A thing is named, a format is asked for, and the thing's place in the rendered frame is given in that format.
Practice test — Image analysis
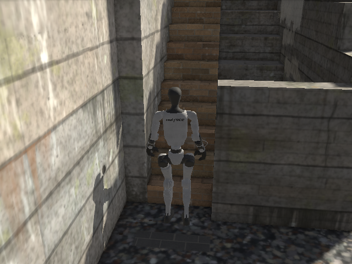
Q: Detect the left robot hand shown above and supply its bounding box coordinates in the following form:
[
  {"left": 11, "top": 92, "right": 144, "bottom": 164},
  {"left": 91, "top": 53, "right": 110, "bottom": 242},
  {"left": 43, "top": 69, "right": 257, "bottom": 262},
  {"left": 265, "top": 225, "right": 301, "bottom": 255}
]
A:
[{"left": 146, "top": 147, "right": 159, "bottom": 157}]

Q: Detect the robot torso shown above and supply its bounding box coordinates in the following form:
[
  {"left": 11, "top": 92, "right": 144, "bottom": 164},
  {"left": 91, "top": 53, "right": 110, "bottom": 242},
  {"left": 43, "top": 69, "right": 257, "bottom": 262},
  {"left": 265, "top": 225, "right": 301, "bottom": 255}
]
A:
[{"left": 163, "top": 109, "right": 188, "bottom": 165}]

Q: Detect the robot right upper arm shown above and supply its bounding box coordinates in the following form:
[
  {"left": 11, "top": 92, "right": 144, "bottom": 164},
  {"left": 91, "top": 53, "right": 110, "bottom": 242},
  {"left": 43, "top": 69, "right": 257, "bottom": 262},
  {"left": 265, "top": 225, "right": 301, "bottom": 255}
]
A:
[{"left": 186, "top": 111, "right": 200, "bottom": 141}]

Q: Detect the robot right forearm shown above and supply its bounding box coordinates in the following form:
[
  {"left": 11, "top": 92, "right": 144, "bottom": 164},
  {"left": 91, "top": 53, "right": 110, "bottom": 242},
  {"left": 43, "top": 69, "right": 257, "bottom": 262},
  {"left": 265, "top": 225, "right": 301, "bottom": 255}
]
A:
[{"left": 195, "top": 133, "right": 205, "bottom": 152}]

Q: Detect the robot left forearm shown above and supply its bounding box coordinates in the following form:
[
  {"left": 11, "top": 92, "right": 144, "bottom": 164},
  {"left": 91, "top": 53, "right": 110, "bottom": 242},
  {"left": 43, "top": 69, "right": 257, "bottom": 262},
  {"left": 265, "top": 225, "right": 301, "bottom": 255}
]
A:
[{"left": 147, "top": 133, "right": 156, "bottom": 149}]

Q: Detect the robot left upper arm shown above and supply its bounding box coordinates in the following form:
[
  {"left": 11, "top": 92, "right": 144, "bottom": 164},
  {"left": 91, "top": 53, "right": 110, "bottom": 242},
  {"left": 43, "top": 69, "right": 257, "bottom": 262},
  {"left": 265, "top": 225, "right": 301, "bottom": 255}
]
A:
[{"left": 150, "top": 111, "right": 164, "bottom": 141}]

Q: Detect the right robot hand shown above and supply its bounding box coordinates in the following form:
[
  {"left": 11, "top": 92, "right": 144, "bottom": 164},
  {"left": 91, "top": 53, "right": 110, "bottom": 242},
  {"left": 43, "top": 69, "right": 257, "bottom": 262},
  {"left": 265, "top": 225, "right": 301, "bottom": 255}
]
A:
[{"left": 194, "top": 149, "right": 206, "bottom": 161}]

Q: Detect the robot right shin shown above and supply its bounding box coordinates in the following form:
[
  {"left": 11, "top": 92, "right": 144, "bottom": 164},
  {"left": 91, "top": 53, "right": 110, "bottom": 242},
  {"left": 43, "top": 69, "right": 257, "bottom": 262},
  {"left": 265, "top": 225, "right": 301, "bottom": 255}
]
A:
[{"left": 183, "top": 179, "right": 191, "bottom": 218}]

